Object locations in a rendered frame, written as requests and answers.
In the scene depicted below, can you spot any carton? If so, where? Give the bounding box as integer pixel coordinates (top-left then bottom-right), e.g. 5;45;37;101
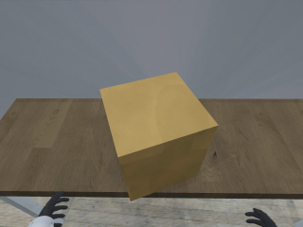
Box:
100;72;219;201

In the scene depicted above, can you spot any left robot hand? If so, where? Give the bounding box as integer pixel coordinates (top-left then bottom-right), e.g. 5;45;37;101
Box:
38;191;69;227

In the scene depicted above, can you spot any right robot hand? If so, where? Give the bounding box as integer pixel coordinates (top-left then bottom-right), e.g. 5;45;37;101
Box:
245;208;277;227

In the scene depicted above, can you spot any table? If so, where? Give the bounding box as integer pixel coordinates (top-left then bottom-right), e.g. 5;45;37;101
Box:
0;98;303;227

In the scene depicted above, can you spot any left robot forearm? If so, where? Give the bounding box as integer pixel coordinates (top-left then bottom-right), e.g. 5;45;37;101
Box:
27;216;54;227

